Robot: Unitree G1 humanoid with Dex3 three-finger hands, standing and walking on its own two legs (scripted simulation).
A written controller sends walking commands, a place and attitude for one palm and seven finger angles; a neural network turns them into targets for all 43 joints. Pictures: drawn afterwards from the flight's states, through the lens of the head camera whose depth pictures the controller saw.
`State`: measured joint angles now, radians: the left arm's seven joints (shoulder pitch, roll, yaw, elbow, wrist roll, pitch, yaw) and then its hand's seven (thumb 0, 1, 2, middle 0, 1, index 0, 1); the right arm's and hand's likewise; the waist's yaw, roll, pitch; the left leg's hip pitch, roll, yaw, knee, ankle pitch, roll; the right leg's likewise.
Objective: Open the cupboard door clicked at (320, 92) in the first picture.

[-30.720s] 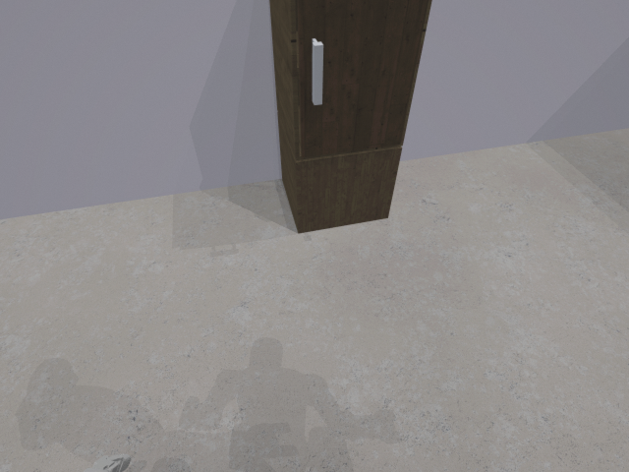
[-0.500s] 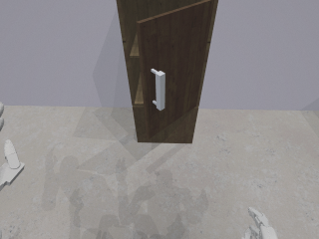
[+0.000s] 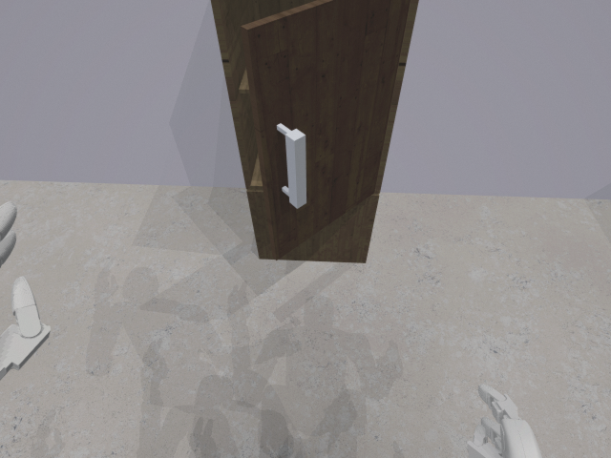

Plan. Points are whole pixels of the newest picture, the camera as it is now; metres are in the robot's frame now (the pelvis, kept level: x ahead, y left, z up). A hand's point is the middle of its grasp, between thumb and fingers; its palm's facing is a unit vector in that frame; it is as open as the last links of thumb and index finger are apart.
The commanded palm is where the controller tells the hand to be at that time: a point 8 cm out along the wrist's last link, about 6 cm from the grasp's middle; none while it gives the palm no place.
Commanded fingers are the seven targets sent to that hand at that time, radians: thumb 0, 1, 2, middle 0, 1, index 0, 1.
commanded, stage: stop stepping back and stand still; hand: left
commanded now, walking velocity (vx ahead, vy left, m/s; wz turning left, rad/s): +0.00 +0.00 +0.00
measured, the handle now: (290, 166) +0.64 +0.07 -0.02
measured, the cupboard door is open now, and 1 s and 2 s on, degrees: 44 44 44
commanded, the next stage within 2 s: let the arm hang, fingers relaxed in 1.18 s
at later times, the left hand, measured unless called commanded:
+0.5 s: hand (20, 306) +0.22 +0.29 +0.16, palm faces +0.37 -0.78 -0.50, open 7.4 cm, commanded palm +0.17 +0.33 +0.18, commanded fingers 0.00 0.90 0.90 -0.20 -0.30 -0.20 -0.30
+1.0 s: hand out of the picture +0.21 +0.32 +0.15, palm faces +0.38 -0.79 -0.48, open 7.4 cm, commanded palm +0.15 +0.36 +0.18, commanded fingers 0.00 0.90 0.90 -0.20 -0.30 -0.20 -0.30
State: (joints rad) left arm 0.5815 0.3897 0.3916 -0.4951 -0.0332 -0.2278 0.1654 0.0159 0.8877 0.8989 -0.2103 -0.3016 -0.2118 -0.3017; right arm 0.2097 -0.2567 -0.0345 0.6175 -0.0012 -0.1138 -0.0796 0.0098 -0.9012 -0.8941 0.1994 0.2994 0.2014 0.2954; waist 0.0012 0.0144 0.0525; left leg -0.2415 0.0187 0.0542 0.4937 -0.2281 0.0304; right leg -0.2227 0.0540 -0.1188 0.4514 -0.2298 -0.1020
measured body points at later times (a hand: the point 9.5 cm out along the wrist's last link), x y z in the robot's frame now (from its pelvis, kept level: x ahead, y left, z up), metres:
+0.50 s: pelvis +0.02 +0.03 +0.00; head +0.05 +0.03 +0.45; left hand +0.20 +0.33 +0.18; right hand +0.19 -0.20 -0.09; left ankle +0.01 +0.13 -0.74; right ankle +0.01 -0.05 -0.74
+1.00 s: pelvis +0.01 +0.06 +0.01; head +0.03 +0.06 +0.45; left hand +0.18 +0.36 +0.18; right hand +0.18 -0.18 -0.08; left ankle +0.01 +0.13 -0.74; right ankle +0.01 -0.05 -0.74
